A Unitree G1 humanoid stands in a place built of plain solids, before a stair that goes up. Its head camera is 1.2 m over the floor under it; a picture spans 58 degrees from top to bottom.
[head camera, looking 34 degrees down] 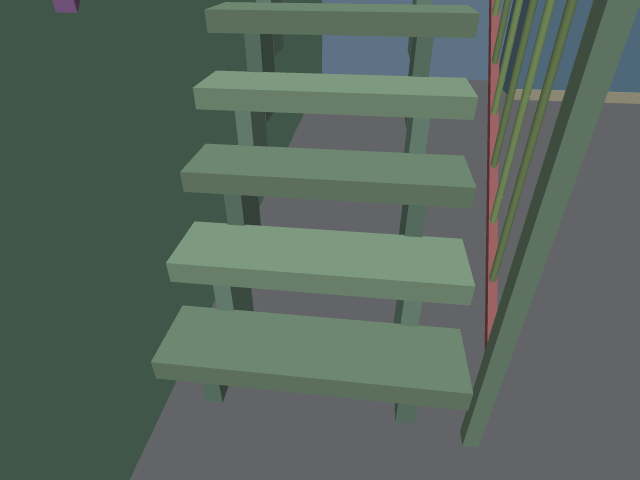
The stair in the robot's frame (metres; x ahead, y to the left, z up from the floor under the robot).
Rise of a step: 0.20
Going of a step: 0.20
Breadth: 0.91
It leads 7 degrees to the right of straight ahead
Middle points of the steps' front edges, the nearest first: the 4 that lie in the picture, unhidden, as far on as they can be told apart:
0.79 0.04 0.21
0.99 0.01 0.41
1.19 -0.01 0.62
1.40 -0.04 0.82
